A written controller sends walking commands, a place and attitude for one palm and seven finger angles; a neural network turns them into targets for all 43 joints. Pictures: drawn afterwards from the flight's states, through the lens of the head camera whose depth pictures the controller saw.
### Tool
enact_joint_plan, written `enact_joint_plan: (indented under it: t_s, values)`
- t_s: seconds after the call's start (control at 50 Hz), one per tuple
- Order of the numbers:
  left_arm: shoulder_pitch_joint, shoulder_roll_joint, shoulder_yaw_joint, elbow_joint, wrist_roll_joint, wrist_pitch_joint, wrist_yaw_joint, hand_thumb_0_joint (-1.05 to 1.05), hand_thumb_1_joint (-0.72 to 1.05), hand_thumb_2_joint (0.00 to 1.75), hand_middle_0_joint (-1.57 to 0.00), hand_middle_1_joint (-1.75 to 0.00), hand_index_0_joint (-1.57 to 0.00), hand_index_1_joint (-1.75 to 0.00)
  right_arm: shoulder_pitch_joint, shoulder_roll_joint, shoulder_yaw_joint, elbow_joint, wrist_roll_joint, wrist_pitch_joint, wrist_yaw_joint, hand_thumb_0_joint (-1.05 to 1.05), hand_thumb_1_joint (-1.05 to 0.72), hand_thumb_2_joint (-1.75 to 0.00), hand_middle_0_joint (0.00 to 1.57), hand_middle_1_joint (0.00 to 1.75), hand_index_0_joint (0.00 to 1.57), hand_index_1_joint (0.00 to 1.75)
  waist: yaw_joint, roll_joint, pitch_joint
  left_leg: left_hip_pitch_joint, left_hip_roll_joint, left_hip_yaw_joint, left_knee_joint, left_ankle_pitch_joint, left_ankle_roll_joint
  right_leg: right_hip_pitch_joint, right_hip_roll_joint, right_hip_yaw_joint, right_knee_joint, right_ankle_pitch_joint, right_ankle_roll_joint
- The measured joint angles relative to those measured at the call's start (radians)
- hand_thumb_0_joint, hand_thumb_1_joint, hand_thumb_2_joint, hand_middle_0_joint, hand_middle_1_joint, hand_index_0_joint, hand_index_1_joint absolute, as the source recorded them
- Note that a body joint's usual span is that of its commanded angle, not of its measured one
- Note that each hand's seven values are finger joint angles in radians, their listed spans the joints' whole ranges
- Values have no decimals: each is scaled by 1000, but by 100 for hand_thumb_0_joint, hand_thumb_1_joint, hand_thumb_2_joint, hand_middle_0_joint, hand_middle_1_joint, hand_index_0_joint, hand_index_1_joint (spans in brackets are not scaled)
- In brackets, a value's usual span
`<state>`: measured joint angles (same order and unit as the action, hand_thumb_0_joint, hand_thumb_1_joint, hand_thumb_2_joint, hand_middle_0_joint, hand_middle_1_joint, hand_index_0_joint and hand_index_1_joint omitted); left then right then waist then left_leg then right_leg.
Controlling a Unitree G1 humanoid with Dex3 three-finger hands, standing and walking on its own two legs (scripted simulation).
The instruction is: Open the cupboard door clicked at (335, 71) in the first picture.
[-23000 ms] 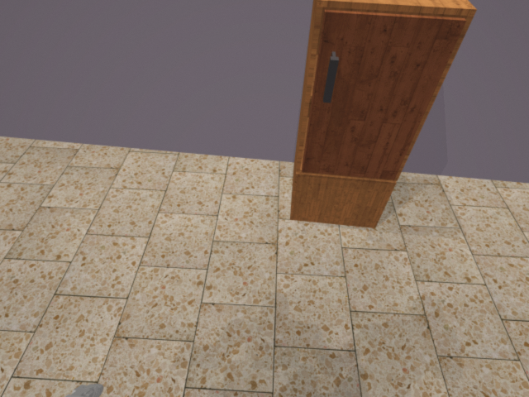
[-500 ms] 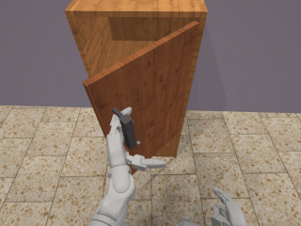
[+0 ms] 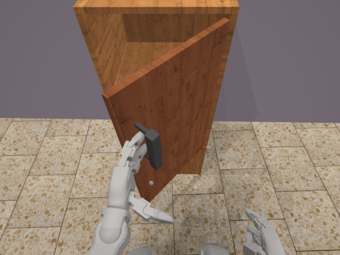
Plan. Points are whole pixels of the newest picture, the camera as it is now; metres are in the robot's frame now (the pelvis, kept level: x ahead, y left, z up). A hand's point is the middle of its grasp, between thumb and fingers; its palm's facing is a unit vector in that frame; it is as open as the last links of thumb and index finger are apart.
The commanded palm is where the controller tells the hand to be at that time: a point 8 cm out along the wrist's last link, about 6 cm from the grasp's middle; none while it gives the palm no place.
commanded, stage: slide the hand sideways off the handle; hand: left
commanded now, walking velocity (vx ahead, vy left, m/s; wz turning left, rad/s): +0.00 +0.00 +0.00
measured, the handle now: (148, 146) +0.35 +0.07 +0.06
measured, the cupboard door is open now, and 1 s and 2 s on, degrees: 49 49 49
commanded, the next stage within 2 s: draw the hand back to the body in 0.64 s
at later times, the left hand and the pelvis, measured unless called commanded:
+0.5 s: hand (133, 201) +0.22 +0.09 +0.06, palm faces +0.00 -1.00 -0.04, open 16.3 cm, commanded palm +0.19 +0.15 +0.06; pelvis +0.01 -0.02 -0.01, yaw +1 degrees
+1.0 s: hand (107, 204) +0.20 +0.13 +0.09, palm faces +0.01 -1.00 -0.07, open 16.3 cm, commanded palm +0.17 +0.19 +0.10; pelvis +0.01 -0.01 -0.01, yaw +1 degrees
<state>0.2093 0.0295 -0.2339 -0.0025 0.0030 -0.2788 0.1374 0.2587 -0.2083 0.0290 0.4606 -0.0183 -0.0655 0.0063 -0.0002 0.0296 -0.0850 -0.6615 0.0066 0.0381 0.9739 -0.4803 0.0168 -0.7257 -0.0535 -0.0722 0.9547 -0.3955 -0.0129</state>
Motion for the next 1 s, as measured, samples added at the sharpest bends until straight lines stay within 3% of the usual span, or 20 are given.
enact_joint_plan:
  t_s: [0.32, 0.64, 0.78, 0.86, 1.0]
  values:
    - [211, 48, 40, -191, -27, -2, -84, -1, -50, 30, -15, -30, -15, -30, -9, -6, 1, -48, 3, -33, -17, 1, -90, -90, 20, 30, 21, 30, 13, 7, -14, -42, 6, -29, 54, -37, -17, -34, 3, -26, 55, -46, -15]
    - [340, 107, 174, -265, -126, -26, -210, -1, -50, 30, -15, -30, -15, -30, 18, -22, -16, -46, 20, -56, -38, 1, -90, -90, 20, 30, 21, 30, 11, 11, -28, -74, 22, -49, 92, -61, -34, -61, 16, -45, 87, -72, -31]
    - [367, 111, 175, -289, -143, -51, -240, -1, -50, 30, -15, -30, -15, -30, 16, -31, -25, -49, 24, -73, -42, 1, -90, -90, 20, 30, 21, 30, 11, 15, -32, -101, 21, -55, 123, -70, -32, -81, 15, -50, 109, -78, -29]
    - [350, 133, 183, -313, -142, -22, -238, -1, -50, 30, -15, -30, -15, -30, 11, -26, -22, -51, 29, -69, -48, 1, -90, -90, 20, 30, 21, 30, 15, 17, -27, -93, 22, -52, 126, -71, -30, -74, 16, -46, 110, -75, -27]
    - [364, 150, 239, -364, -181, 35, -242, -1, -50, 30, -15, -30, -15, -30, 25, -11, 1, -48, 46, -70, -58, 1, -90, -90, 20, 30, 21, 30, 16, 28, -31, -14, 21, -47, 59, -47, -23, 7, 19, -43, 38, -48, -19]
